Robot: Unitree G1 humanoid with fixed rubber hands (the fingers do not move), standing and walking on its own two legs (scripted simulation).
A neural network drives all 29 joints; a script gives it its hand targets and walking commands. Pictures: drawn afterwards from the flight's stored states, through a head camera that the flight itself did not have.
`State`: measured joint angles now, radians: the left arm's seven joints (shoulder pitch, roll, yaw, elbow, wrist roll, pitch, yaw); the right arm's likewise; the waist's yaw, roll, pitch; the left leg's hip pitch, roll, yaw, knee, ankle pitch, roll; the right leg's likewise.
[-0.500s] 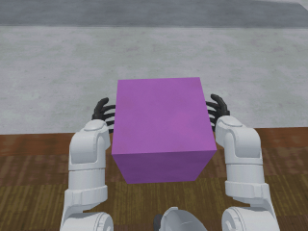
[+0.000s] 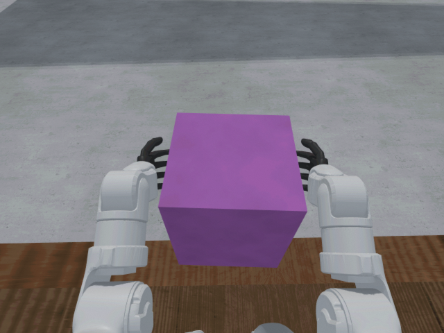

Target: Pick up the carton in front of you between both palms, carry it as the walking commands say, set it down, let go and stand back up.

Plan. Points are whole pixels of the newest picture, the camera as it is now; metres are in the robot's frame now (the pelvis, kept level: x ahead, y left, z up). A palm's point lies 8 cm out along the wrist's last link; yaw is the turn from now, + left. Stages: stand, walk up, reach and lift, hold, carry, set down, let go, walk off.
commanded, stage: carry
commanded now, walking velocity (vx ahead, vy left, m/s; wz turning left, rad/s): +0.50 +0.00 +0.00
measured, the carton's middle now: (230, 195) +0.36 -0.01 +0.03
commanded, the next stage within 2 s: none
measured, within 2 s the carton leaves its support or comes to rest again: neither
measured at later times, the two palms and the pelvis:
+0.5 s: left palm (166, 124) +0.68 +0.16 -0.05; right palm (264, 112) +0.71 -0.14 -0.05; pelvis +0.36 -0.02 -0.14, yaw -1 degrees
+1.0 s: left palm (184, 87) +1.07 +0.14 -0.19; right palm (253, 87) +1.04 -0.16 -0.18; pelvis +0.72 +0.04 -0.26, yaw -1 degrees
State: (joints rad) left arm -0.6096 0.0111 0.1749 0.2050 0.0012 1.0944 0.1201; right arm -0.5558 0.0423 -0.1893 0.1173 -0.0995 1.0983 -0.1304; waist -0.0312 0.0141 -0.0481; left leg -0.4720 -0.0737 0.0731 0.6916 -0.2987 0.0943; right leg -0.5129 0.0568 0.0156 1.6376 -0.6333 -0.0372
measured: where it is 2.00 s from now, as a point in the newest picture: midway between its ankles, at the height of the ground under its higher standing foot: (219, 163)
